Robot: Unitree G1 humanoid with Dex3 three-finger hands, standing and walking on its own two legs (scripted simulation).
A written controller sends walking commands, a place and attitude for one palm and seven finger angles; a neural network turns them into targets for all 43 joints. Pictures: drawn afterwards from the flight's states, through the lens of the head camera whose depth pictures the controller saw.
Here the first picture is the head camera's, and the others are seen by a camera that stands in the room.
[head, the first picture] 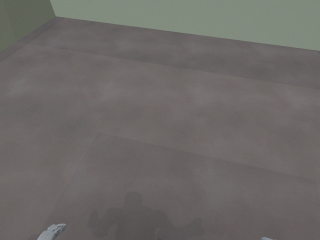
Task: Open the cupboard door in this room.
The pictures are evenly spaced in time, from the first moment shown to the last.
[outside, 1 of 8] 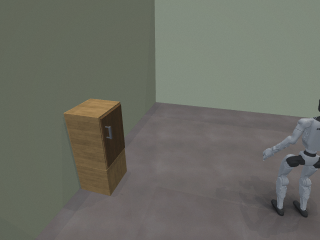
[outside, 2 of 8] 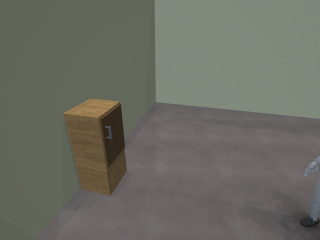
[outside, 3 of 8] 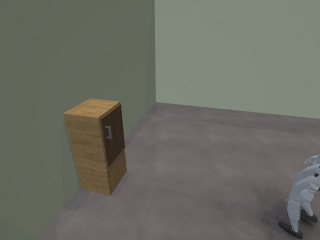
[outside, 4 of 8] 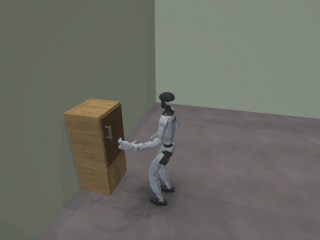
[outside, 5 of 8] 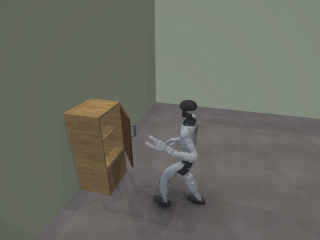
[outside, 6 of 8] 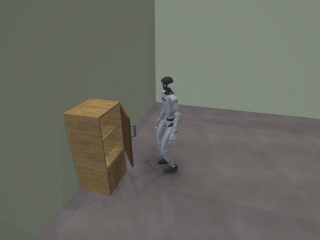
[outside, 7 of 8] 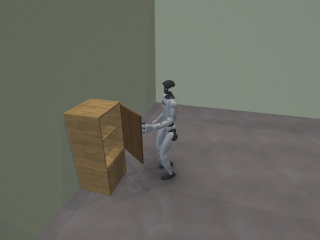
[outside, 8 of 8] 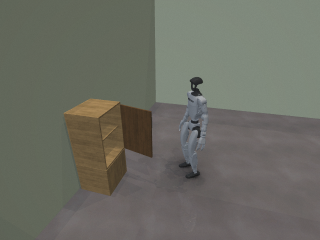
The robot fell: no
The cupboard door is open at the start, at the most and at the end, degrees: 0 78 77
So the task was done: yes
